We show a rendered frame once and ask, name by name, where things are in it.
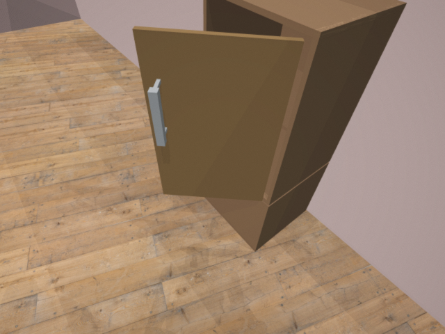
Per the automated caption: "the cupboard door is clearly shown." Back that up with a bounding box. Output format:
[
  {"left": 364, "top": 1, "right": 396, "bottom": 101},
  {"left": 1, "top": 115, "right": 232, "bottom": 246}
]
[{"left": 132, "top": 26, "right": 304, "bottom": 201}]

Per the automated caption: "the handle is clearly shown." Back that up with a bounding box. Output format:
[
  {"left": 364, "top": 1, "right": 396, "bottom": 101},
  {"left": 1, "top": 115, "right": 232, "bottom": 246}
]
[{"left": 147, "top": 79, "right": 168, "bottom": 146}]

